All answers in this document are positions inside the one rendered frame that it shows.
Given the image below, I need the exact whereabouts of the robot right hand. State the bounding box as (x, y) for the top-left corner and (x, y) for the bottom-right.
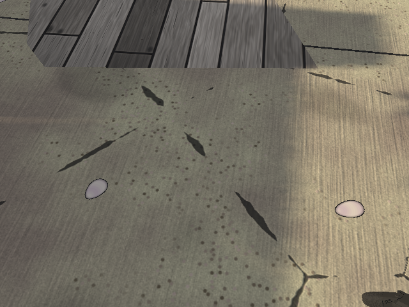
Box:
(362, 290), (409, 307)

